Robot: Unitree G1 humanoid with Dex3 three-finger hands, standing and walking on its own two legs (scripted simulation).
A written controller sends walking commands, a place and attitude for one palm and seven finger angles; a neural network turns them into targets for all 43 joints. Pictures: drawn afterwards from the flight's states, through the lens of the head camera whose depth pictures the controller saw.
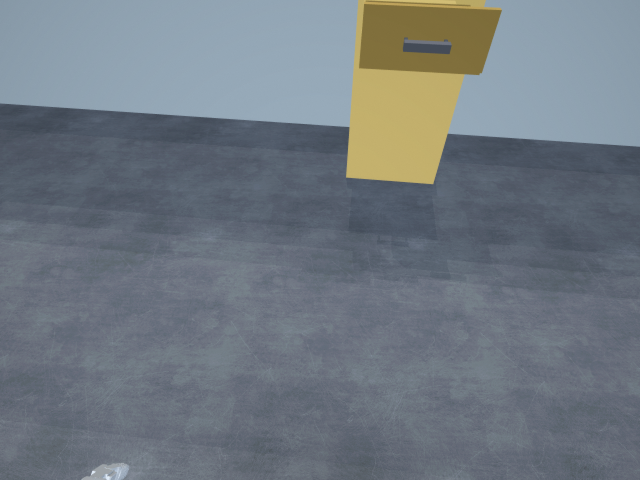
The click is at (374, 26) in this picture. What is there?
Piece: drawer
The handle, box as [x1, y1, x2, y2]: [403, 37, 451, 53]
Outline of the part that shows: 404,37 403,51 449,53 451,45 450,42 448,42 445,39 443,42 408,40 406,37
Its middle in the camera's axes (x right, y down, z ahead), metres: +0.31 -0.58 +1.15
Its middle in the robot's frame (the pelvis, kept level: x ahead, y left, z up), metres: +1.26 -0.24 +0.02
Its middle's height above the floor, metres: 0.79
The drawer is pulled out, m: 0.30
